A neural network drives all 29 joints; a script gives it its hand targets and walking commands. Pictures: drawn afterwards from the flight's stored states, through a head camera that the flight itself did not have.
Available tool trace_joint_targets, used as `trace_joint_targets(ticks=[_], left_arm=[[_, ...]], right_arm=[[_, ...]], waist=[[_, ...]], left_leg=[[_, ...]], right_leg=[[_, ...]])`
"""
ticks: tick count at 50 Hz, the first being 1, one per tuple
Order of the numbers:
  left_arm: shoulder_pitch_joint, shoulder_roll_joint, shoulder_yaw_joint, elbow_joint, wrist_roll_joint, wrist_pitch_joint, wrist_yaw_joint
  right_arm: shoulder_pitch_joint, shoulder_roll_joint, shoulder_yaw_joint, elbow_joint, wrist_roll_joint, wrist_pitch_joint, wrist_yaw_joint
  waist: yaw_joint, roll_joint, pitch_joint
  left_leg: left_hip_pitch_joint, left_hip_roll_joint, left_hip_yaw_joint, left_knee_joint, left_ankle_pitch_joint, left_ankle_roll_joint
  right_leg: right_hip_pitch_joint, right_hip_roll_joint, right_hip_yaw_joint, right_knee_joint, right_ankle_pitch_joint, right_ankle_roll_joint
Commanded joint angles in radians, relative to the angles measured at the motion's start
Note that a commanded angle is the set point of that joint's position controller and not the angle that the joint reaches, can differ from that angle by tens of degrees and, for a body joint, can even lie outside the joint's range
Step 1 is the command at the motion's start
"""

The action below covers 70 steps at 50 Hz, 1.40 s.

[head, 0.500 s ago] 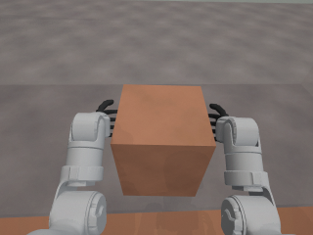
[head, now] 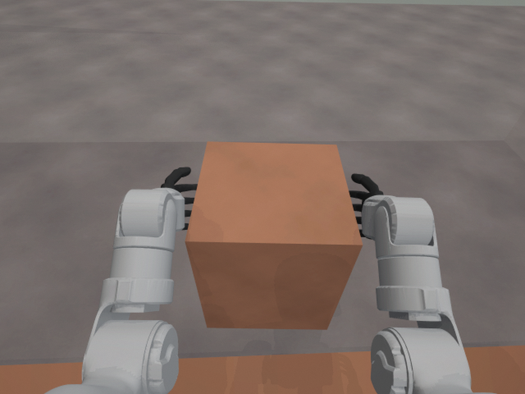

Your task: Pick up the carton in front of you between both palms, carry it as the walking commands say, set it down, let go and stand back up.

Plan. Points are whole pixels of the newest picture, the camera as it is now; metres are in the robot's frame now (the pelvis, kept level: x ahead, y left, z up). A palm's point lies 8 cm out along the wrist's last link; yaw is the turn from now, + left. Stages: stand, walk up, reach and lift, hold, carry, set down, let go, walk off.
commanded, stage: carry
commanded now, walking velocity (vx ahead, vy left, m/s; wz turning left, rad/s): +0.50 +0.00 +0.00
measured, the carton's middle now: (269, 239) +0.35 +0.00 +0.05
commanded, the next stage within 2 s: none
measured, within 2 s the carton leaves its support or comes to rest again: neither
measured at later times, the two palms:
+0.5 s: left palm (177, 167) +0.46 +0.16 +0.12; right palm (347, 164) +0.47 -0.14 +0.12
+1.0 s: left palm (200, 91) +0.74 +0.16 +0.12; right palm (327, 98) +0.72 -0.14 +0.12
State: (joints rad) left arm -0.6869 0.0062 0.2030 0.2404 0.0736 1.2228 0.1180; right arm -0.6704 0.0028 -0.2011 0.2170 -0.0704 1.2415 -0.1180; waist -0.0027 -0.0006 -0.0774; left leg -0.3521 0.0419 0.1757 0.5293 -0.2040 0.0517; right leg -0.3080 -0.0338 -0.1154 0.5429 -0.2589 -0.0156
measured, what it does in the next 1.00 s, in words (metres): walks ahead: left foot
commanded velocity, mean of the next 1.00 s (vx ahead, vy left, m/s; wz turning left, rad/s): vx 0.50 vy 0.00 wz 0.00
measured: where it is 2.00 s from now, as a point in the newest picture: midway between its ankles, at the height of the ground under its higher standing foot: (273, 240)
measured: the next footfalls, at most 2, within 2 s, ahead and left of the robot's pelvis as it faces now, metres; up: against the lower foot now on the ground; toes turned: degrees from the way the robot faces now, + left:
left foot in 0.56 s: +0.27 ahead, +0.10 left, +0.00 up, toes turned +5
right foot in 1.12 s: +0.66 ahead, -0.06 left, -0.07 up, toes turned -5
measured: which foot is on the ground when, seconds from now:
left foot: down 0.00-0.26, up 0.28-0.54, down 0.56-1.00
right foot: down 0.00-0.56, up 0.58-1.00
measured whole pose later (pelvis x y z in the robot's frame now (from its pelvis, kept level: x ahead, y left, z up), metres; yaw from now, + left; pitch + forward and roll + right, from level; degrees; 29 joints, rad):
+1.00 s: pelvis +0.37 +0.03 -0.01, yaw +1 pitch +5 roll +0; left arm -0.65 -0.03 0.25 0.00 0.09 1.22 0.13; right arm -0.67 0.03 -0.20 0.06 -0.05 1.19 -0.14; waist -0.09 -0.02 -0.04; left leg -0.13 -0.05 0.09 0.50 -0.47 0.07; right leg -0.68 -0.04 -0.03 0.67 0.09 -0.05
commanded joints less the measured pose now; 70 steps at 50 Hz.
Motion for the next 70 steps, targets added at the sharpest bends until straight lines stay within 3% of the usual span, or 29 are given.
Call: trace_joint_targets(ticks=[1, 5, 8, 11, 12, 14, 16, 19, 25, 27, 28, 29, 30, 31, 33, 36, 44, 48, 51, 54, 56, 57, 58, 59, 60, 61, 63, 66, 70], left_arm=[[-0.719, -1.142, -0.552, -0.111, -0.436, -0.021, -0.239], [-0.728, -1.139, -0.552, -0.114, -0.433, -0.022, -0.238], [-0.718, -1.129, -0.544, -0.083, -0.426, -0.020, -0.237], [-0.686, -1.123, -0.523, -0.051, -0.412, -0.024, -0.239], [-0.689, -1.125, -0.520, -0.052, -0.412, -0.027, -0.241], [-0.668, -1.110, -0.514, -0.042, -0.410, -0.031, -0.242], [-0.699, -1.107, -0.531, -0.090, -0.425, -0.036, -0.237], [-0.782, -1.127, -0.584, -0.203, -0.479, -0.039, -0.226], [-0.744, -1.141, -0.611, -0.215, -0.497, -0.026, -0.230], [-0.719, -1.151, -0.613, -0.187, -0.491, -0.027, -0.236], [-0.699, -1.150, -0.611, -0.171, -0.482, -0.027, -0.240], [-0.687, -1.153, -0.602, -0.155, -0.472, -0.026, -0.245], [-0.706, -1.166, -0.603, -0.141, -0.465, -0.028, -0.249], [-0.725, -1.178, -0.610, -0.141, -0.458, -0.034, -0.248], [-0.729, -1.191, -0.617, -0.158, -0.458, -0.043, -0.242], [-0.709, -1.202, -0.633, -0.220, -0.452, -0.053, -0.217], [-0.612, -1.082, -0.652, -0.304, -0.371, -0.048, -0.171], [-0.579, -1.021, -0.630, -0.248, -0.337, -0.023, -0.188], [-0.574, -0.993, -0.592, -0.182, -0.324, -0.009, -0.208], [-0.592, -0.981, -0.544, -0.117, -0.315, -0.003, -0.222], [-0.563, -0.974, -0.511, -0.075, -0.320, -0.007, -0.230], [-0.583, -0.976, -0.490, -0.067, -0.317, -0.010, -0.237], [-0.601, -0.966, -0.483, -0.035, -0.321, -0.010, -0.238], [-0.598, -0.958, -0.474, -0.023, -0.334, -0.014, -0.238], [-0.617, -1.020, -0.489, -0.047, -0.379, -0.021, -0.246], [-0.686, -1.074, -0.513, -0.111, -0.415, -0.026, -0.253], [-0.797, -1.171, -0.579, -0.216, -0.481, -0.038, -0.259], [-0.784, -1.217, -0.624, -0.287, -0.520, -0.062, -0.260], [-0.669, -1.225, -0.683, -0.289, -0.516, -0.096, -0.271]], right_arm=[[-0.754, 1.115, 0.551, -0.129, 0.431, -0.041, 0.236], [-0.760, 1.107, 0.552, -0.129, 0.432, -0.040, 0.235], [-0.757, 1.097, 0.552, -0.114, 0.433, -0.043, 0.234], [-0.749, 1.102, 0.557, -0.110, 0.433, -0.048, 0.231], [-0.764, 1.110, 0.563, -0.119, 0.440, -0.050, 0.231], [-0.798, 1.125, 0.571, -0.124, 0.452, -0.051, 0.231], [-0.808, 1.134, 0.575, -0.120, 0.449, -0.052, 0.228], [-0.772, 1.129, 0.565, -0.127, 0.444, -0.049, 0.215], [-0.676, 1.089, 0.540, -0.115, 0.397, -0.036, 0.197], [-0.644, 1.081, 0.533, -0.097, 0.383, -0.037, 0.201], [-0.613, 1.073, 0.523, -0.080, 0.381, -0.041, 0.204], [-0.597, 1.052, 0.518, -0.078, 0.370, -0.046, 0.208], [-0.612, 1.057, 0.522, -0.081, 0.362, -0.053, 0.213], [-0.663, 1.067, 0.535, -0.128, 0.376, -0.057, 0.220], [-0.767, 1.123, 0.591, -0.222, 0.427, -0.069, 0.233], [-0.824, 1.158, 0.651, -0.320, 0.489, -0.079, 0.240], [-0.726, 1.092, 0.688, -0.346, 0.503, -0.060, 0.250], [-0.671, 1.058, 0.675, -0.247, 0.474, -0.050, 0.258], [-0.675, 1.059, 0.661, -0.185, 0.476, -0.053, 0.262], [-0.708, 1.074, 0.641, -0.142, 0.483, -0.057, 0.266], [-0.728, 1.089, 0.632, -0.122, 0.492, -0.058, 0.269], [-0.751, 1.086, 0.621, -0.111, 0.492, -0.061, 0.267], [-0.760, 1.101, 0.613, -0.103, 0.486, -0.054, 0.261], [-0.762, 1.120, 0.596, -0.098, 0.489, -0.044, 0.248], [-0.799, 1.107, 0.595, -0.135, 0.481, -0.047, 0.239], [-0.823, 1.133, 0.591, -0.159, 0.477, -0.052, 0.227], [-0.828, 1.176, 0.605, -0.208, 0.465, -0.067, 0.206], [-0.722, 1.192, 0.609, -0.236, 0.432, -0.090, 0.182], [-0.602, 1.176, 0.647, -0.246, 0.378, -0.129, 0.169]], waist=[[-0.003, 0.009, -0.387], [-0.019, 0.054, -0.307], [-0.038, 0.126, -0.265], [-0.015, 0.088, -0.293], [0.000, 0.024, -0.289], [0.050, -0.238, -0.237], [0.082, -0.188, -0.216], [0.079, -0.094, -0.294], [0.061, -0.163, -0.281], [-0.011, -0.118, -0.356], [-0.057, -0.022, -0.435], [-0.071, 0.190, -0.512], [-0.079, 0.302, -0.466], [-0.062, 0.217, -0.431], [-0.047, 0.070, -0.380], [-0.042, 0.107, -0.401], [-0.077, 0.121, -0.416], [-0.123, 0.088, -0.323], [-0.134, 0.039, -0.227], [-0.083, 0.111, -0.206], [0.049, 0.065, -0.300], [0.079, -0.016, -0.342], [0.020, -0.247, -0.405], [0.062, -0.344, -0.528], [0.079, -0.240, -0.474], [0.064, -0.127, -0.426], [0.043, -0.058, -0.426], [0.035, -0.082, -0.441], [0.062, -0.090, -0.460]], left_leg=[[0.170, 0.129, -0.139, -0.083, 0.071, 0.006], [0.134, 0.146, -0.221, -0.173, -0.466, 0.042], [0.183, 0.229, -0.340, -0.234, -0.499, 0.104], [0.112, 0.210, -0.265, -0.165, -0.444, 0.099], [0.020, 0.162, -0.190, -0.083, -0.414, 0.064], [-0.312, -0.001, -0.014, 0.270, -0.297, -0.019], [-0.539, 0.004, -0.101, 0.441, -0.367, -0.014], [-0.527, 0.021, -0.118, 0.449, -0.289, -0.016], [-0.223, -0.060, -0.026, 0.122, -0.085, -0.011], [0.123, -0.125, 0.059, -0.043, 0.042, 0.009], [0.385, -0.051, -0.039, -0.056, 0.014, 0.026], [0.572, 0.226, -0.498, -0.098, -0.128, 0.104], [0.644, 0.323, -0.815, -0.186, -0.010, 0.198], [0.621, 0.316, -0.734, -0.132, 0.051, 0.222], [0.504, 0.267, -0.568, -0.118, 0.163, 0.184], [0.442, 0.223, -0.430, -0.135, 0.253, 0.160], [0.583, 0.180, -0.286, -0.079, 0.569, 0.163], [0.700, 0.148, -0.300, -0.019, 0.558, 0.152], [0.515, 0.108, -0.249, 0.008, 0.351, 0.126], [0.413, 0.099, -0.214, 0.124, 0.478, 0.092], [0.263, 0.049, -0.113, 0.467, 0.529, 0.048], [0.045, 0.013, -0.105, 0.722, 0.187, 0.021], [-0.236, -0.054, -0.144, 0.918, -0.414, -0.003], [-0.438, -0.108, -0.202, 1.084, -0.415, -0.018], [-0.497, -0.075, -0.205, 1.046, -0.366, -0.010], [-0.476, -0.048, -0.191, 1.000, -0.305, -0.010], [-0.403, 0.005, -0.210, 0.910, -0.249, -0.014], [-0.404, 0.029, -0.187, 0.780, -0.140, -0.019], [-0.535, 0.027, -0.140, 0.661, -0.103, -0.029]], right_leg=[[0.099, -0.108, 0.108, -0.076, 0.075, -0.025], [-0.021, -0.057, 0.075, -0.039, -0.323, -0.039], [-0.127, 0.003, -0.015, 0.095, -0.190, -0.036], [0.001, 0.005, -0.007, -0.016, -0.161, -0.060], [0.095, -0.035, 0.064, -0.072, -0.190, -0.075], [0.321, -0.254, 0.466, -0.244, -0.256, -0.164], [0.486, -0.332, 0.561, -0.208, 0.047, -0.263], [0.526, -0.296, 0.425, -0.167, 0.156, -0.217], [0.350, -0.201, 0.202, -0.105, 0.353, -0.129], [0.221, -0.145, 0.064, 0.080, 0.493, -0.066], [0.075, -0.113, 0.005, 0.263, 0.400, -0.027], [-0.158, -0.027, -0.011, 0.514, 0.050, 0.027], [-0.411, 0.100, 0.076, 0.656, -0.302, 0.016], [-0.465, 0.034, 0.144, 0.742, -0.283, -0.021], [-0.472, -0.022, 0.139, 0.697, -0.193, -0.034], [-0.403, -0.035, 0.119, 0.562, -0.117, -0.010], [-0.469, -0.005, 0.065, 0.318, 0.162, -0.017], [-0.596, -0.007, 0.078, 0.142, 0.314, -0.035], [-0.392, 0.001, 0.049, -0.087, 0.557, -0.048], [-0.168, 0.006, 0.003, -0.121, 0.502, -0.087], [0.204, 0.040, -0.085, -0.119, 0.404, -0.073], [0.410, -0.054, 0.021, -0.023, 0.392, -0.058], [0.645, -0.270, 0.325, 0.163, 0.732, -0.115], [0.753, -0.378, 0.656, 0.018, 0.351, -0.284], [0.659, -0.339, 0.708, -0.127, 0.093, -0.269], [0.562, -0.315, 0.647, -0.149, 0.098, -0.234], [0.414, -0.290, 0.533, -0.129, 0.204, -0.223], [0.369, -0.216, 0.373, -0.106, 0.309, -0.209], [0.499, -0.198, 0.316, -0.052, 0.577, -0.219]])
